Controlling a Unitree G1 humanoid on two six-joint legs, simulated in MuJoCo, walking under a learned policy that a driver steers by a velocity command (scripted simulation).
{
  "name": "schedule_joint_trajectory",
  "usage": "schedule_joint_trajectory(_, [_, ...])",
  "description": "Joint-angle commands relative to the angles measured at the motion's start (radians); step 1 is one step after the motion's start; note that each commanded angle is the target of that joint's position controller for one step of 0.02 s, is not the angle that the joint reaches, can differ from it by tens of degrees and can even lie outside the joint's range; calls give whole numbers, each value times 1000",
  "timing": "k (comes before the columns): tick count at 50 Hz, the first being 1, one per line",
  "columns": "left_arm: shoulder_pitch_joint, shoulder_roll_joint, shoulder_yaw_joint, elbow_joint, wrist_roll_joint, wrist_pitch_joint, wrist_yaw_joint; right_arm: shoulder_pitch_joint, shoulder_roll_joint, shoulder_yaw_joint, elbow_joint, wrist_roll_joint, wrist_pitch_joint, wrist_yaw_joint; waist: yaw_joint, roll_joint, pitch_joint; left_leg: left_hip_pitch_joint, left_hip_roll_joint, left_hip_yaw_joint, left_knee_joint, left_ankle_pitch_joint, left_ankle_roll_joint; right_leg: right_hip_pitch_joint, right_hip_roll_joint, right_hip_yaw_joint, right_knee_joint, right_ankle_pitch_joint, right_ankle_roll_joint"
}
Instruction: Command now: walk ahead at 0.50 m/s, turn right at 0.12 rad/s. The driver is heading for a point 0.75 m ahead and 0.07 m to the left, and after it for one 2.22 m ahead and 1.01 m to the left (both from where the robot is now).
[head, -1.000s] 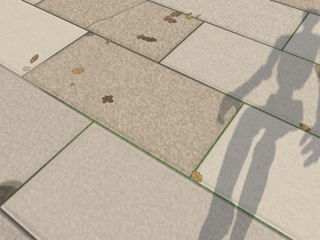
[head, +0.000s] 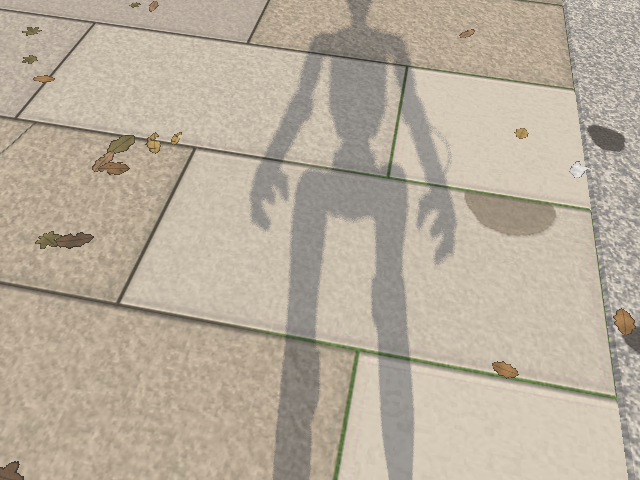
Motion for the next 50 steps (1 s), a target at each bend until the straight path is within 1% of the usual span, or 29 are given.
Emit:
schedule_joint_trajectory(1, [-67, 11, -13, -74, -2, -6, -11, 13, -96, -14, -35, 5, -14, 1, 17, 125, 32, 10, 242, -185, -175, 219, 131, -76, -43, -47, -133, 111, 23])
schedule_joint_trajectory(4, [-156, -15, -33, -94, -12, -13, -9, 56, -106, -12, -10, 5, -11, -1, -2, 124, 47, 0, 222, -110, -134, 456, 108, 15, -17, -100, -308, 179, 27])
schedule_joint_trajectory(7, [-171, -10, -37, -87, -19, -22, 7, 101, -110, -8, 22, 2, -2, -4, -11, 144, 17, 53, 229, -87, -39, 657, 83, 109, 24, -114, -388, 198, 12])
schedule_joint_trajectory(9, [-126, 10, -32, -65, -16, -30, 18, 87, -113, -6, 30, 2, 4, -12, 11, 155, 1, 90, 235, -101, 37, 689, 65, 180, 41, -100, -452, 180, -14])
schedule_joint_trajectory(11, [37, 44, -18, 3, 3, -51, 32, 76, -106, -2, 36, 16, 11, -19, 81, 98, -63, 60, 183, -77, 246, 631, 26, 409, 43, -90, -604, 327, -47])
schedule_joint_trajectory(12, [148, 105, -5, 26, 20, -65, 41, 91, -79, 8, 11, 22, 7, -24, 106, 24, -168, -78, 145, -48, 427, 323, -3, 629, -132, 52, -535, 707, -79])
schedule_joint_trajectory(13, [203, 155, 8, 32, 12, -54, 40, 254, 22, 29, 26, 53, 18, -32, 64, -178, -332, -270, 21, 9, 740, -410, -31, 860, -422, 321, -473, 1166, -256])
schedule_joint_trajectory(14, [198, 112, 3, 30, -48, -40, 33, 252, -57, 7, 62, 38, 45, -43, 81, -87, -372, -278, 17, -79, 824, -479, -35, 789, -405, 345, -507, 1139, -305])
schedule_joint_trajectory(15, [115, 71, -8, 21, -56, -34, 34, 170, -68, 0, 46, 16, 57, -41, 56, -52, -249, -310, 43, -96, 840, -435, -41, 669, -350, 276, -577, 970, -284])
schedule_joint_trajectory(16, [38, 24, -24, 14, -48, -31, 39, 100, -47, 3, 36, -4, 64, -36, 34, -34, -140, -315, 69, -98, 798, -376, -46, 548, -297, 223, -635, 839, -243])
schedule_joint_trajectory(17, [3, 1, -33, 17, -43, -32, 47, 67, -41, 1, 33, -12, 72, -31, 11, -36, -86, -280, 92, -103, 745, -324, -55, 458, -254, 169, -676, 796, -209])
schedule_joint_trajectory(18, [-18, -6, -38, 23, -41, -31, 55, 81, -26, 4, 42, -17, 84, -26, -18, -45, -74, -208, 99, -95, 693, -287, -65, 379, -219, 115, -702, 761, -183])
schedule_joint_trajectory(21, [-10, 7, -39, 48, -29, -36, 55, 109, 13, 12, 80, -12, 113, -29, -42, -36, -105, -90, 79, -63, 576, -245, -75, 306, -178, 54, -725, 648, -165])
schedule_joint_trajectory(25, [17, 31, -32, 81, -23, -16, 54, 15, -3, 14, 82, -10, 138, -44, -8, -69, -68, -63, 75, -45, 401, -201, -65, 249, -160, 91, -787, 132, -149])
schedule_joint_trajectory(28, [30, 59, -19, 101, -39, 11, 54, 27, 4, 21, 105, -17, 131, -42, -19, -56, -36, 21, 51, -2, 267, -134, -42, 171, -147, 135, -823, -270, -120])
schedule_joint_trajectory(30, [52, 70, -5, 110, -49, 32, 54, 67, -11, 20, 117, -30, 112, -37, -28, -40, 14, 47, 51, -8, 215, -262, 1, 100, -140, 174, -836, -515, -91])
schedule_joint_trajectory(31, [33, 45, -6, 98, -52, 38, 52, 96, -19, 22, 123, -33, 103, -37, -37, 24, 59, 47, 106, -88, 110, -364, 37, 49, -109, 149, -771, -527, -75])
schedule_joint_trajectory(32, [-17, 17, -10, 67, -63, 40, 47, 112, -68, 11, 130, -14, 97, -39, -47, 170, 124, -13, 191, -266, -36, -553, 88, -31, -14, 36, -665, -443, -38])
schedule_joint_trajectory(33, [-75, -1, -13, 42, -56, 32, 39, 151, -109, -6, 147, 4, 87, -40, -68, 294, 156, -19, 325, -471, -209, -675, 137, -57, 80, -87, -432, -240, -7])
schedule_joint_trajectory(34, [-73, 0, -9, 40, -29, 24, 32, 94, -116, -14, 142, -5, 78, -44, -41, 310, 178, -48, 399, -536, -268, -604, 155, -53, 65, -88, -279, -122, -10])
schedule_joint_trajectory(35, [-24, 20, 0, 61, -17, 18, 23, 45, -98, -14, 128, -7, 72, -46, 5, 221, 147, -48, 369, -482, -267, -523, 138, -41, 46, -61, -208, -100, -5])
schedule_joint_trajectory(37, [34, 13, 7, 88, -5, 5, 7, 9, -92, -19, 117, -1, 56, -43, 43, 164, 89, -23, 309, -370, -229, -391, 113, 2, 34, -69, -167, -75, 1])
schedule_joint_trajectory(40, [-36, -21, 0, 64, -13, -5, 4, 38, -69, -20, 131, -2, 41, -40, 16, 185, 86, -26, 259, -268, -194, -293, 102, 57, 33, -110, -269, -64, 17])
schedule_joint_trajectory(43, [-84, -23, -3, 35, -21, -11, 9, 77, -96, -31, 142, -11, 37, -36, -9, 195, 81, -36, 280, -263, -149, -266, 127, 145, 35, -133, -410, -119, 5])
schedule_joint_trajectory(46, [82, -10, 7, 88, -29, -25, 22, 49, -100, -37, 133, -3, 39, -29, 65, 131, 55, -202, 241, -216, -2, -247, 102, 474, 68, -151, -590, -36, -13])
schedule_joint_trajectory(47, [213, 34, 22, 125, -27, -37, 33, 26, -64, -27, 118, -8, 33, -26, 117, 50, 4, -311, 188, -150, 154, -223, 71, 660, -10, -41, -639, -95, -26])
schedule_joint_trajectory(48, [344, 160, 51, 143, -18, -44, 45, -5, 30, -3, 69, 7, 24, -13, 163, -212, -56, -522, 56, 4, 494, -286, 13, 824, -270, 350, -810, -399, -100])
schedule_joint_trajectory(49, [391, 183, 56, 170, -21, -36, 42, -67, -46, -21, 35, -13, 24, -9, 162, -210, -5, -635, 39, -8, 693, -360, 26, 736, -384, 570, -895, -509, -181])
schedule_joint_trajectory(50, [274, 115, 37, 137, -17, -33, 39, -106, -72, -31, 29, -23, 27, 1, 100, -70, 73, -643, 108, -75, 778, -275, 44, 631, -348, 479, -881, -489, -174])
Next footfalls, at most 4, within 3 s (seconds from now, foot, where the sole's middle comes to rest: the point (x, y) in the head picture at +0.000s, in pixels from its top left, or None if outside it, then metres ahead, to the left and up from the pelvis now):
0.24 right None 0.26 -0.11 -0.78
0.60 left None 0.20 0.08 -0.78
0.94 right None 0.30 -0.15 -0.78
1.42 left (300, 432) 0.60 0.03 -0.78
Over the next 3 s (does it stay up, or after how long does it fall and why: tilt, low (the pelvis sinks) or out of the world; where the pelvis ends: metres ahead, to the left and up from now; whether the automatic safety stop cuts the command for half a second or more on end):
stays up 1.16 0.37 -0.02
